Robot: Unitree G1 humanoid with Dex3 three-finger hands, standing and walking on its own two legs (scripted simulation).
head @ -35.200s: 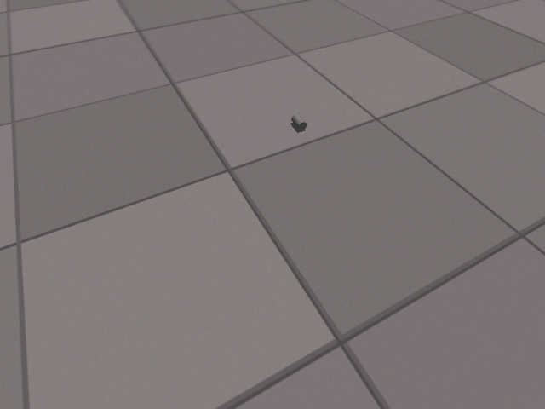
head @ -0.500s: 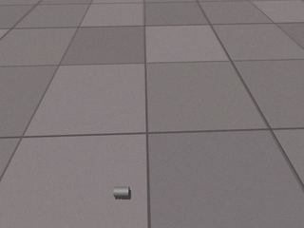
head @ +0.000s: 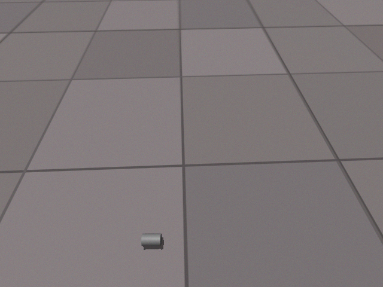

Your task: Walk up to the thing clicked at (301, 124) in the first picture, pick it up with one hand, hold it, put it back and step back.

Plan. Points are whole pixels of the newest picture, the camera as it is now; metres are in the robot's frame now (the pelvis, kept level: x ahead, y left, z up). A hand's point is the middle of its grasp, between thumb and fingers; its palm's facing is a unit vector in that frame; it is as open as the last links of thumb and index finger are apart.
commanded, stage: stand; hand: left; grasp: from above
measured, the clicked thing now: (151, 239) +0.47 +0.22 -0.75
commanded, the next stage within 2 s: step back in 0.30 s
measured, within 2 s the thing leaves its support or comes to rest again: neither
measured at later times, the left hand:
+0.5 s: hand out of the picture +0.08 +0.28 -0.16, palm faces +0.00 -0.93 -0.38, open 7.4 cm
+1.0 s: hand out of the picture +0.00 +0.30 -0.18, palm faces -0.10 -0.92 -0.39, open 7.4 cm
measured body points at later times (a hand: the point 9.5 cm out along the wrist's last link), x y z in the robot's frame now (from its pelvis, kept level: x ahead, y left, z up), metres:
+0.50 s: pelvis -0.03 +0.01 -0.01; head +0.03 +0.01 +0.43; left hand +0.08 +0.32 -0.14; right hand +0.08 -0.30 -0.14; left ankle -0.02 +0.14 -0.73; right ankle +0.00 -0.12 -0.75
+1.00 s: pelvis -0.11 +0.04 -0.03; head -0.04 +0.03 +0.41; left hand +0.01 +0.34 -0.16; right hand -0.03 -0.27 -0.15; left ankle -0.05 +0.14 -0.75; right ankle -0.13 -0.08 -0.75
